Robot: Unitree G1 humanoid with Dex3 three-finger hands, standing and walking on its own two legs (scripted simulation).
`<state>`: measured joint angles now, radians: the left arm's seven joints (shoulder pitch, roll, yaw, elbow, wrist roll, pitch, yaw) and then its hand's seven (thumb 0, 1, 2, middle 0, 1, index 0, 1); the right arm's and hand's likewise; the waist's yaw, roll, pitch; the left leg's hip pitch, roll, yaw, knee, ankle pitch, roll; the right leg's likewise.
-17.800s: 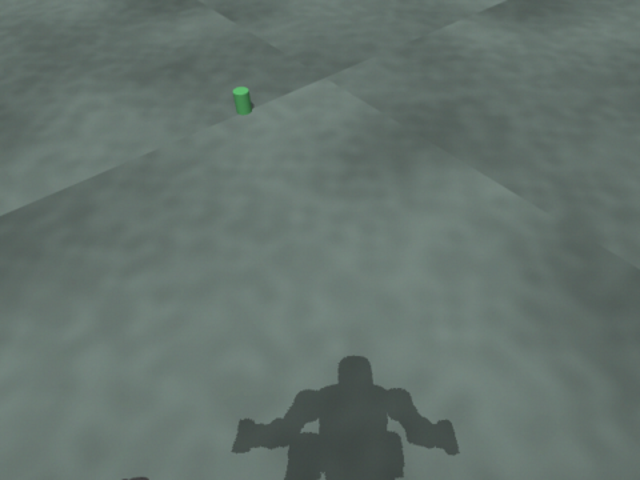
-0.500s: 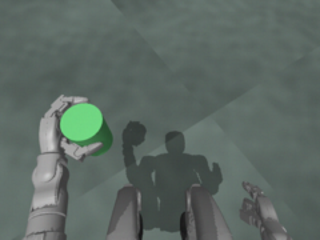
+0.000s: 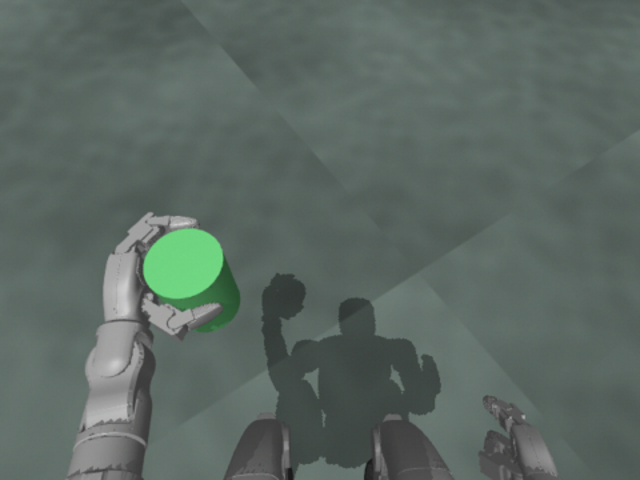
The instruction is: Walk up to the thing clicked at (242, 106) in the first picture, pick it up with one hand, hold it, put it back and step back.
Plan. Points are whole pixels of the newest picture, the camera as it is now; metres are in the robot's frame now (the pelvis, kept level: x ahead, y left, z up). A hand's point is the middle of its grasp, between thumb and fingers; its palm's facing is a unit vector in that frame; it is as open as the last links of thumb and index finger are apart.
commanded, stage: lift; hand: left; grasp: from the side
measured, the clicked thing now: (197, 284) +0.34 +0.17 +0.01
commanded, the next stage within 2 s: hold in 0.66 s
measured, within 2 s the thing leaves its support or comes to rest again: neither
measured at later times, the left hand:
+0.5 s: hand (190, 254) +0.35 +0.16 +0.08, palm faces +0.04 -1.00 +0.00, open 11.8 cm
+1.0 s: hand (189, 241) +0.35 +0.16 +0.10, palm faces +0.04 -1.00 +0.01, open 11.8 cm
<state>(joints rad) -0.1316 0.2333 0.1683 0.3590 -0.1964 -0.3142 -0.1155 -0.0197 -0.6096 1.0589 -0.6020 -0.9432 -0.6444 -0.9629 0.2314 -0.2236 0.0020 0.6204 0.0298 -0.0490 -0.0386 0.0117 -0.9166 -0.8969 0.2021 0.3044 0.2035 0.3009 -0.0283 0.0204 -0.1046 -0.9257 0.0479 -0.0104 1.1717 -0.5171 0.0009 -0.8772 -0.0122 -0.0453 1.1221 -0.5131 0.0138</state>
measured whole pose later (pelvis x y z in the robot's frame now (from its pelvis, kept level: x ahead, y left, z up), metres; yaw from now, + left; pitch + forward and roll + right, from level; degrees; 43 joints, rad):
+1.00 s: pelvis +0.02 -0.01 +0.05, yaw +0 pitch +8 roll -1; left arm -0.14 0.20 0.15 0.44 -0.19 -0.35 -0.14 -0.02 -0.61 1.06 -0.59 -0.95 -0.64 -0.97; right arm 0.24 -0.22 -0.01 0.65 0.02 -0.01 -0.03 0.01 -0.92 -0.90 0.20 0.30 0.20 0.30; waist -0.02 0.01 -0.05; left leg -0.58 0.05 0.01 0.87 -0.43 -0.01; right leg -0.55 -0.01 -0.04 0.84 -0.43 0.01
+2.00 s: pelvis +0.01 -0.01 +0.06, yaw +0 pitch +6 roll -1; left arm -0.15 0.19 0.14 0.46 -0.19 -0.35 -0.13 -0.02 -0.60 1.06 -0.59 -0.96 -0.63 -0.97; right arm 0.23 -0.22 -0.01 0.66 0.02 -0.02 -0.02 0.01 -0.92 -0.90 0.20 0.30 0.20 0.30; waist -0.02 0.01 -0.03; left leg -0.52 0.04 0.01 0.81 -0.39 -0.01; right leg -0.48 -0.01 -0.03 0.78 -0.39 0.01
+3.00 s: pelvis +0.02 -0.01 +0.06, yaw +0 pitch +6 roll -1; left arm -0.15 0.19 0.14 0.47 -0.19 -0.35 -0.13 -0.02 -0.60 1.05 -0.58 -0.97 -0.63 -0.98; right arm 0.24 -0.22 -0.01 0.67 0.02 -0.03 -0.02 0.01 -0.92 -0.90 0.20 0.30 0.20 0.30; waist -0.02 0.02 -0.04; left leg -0.53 0.04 0.01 0.82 -0.40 -0.01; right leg -0.49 -0.01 -0.03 0.79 -0.40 0.01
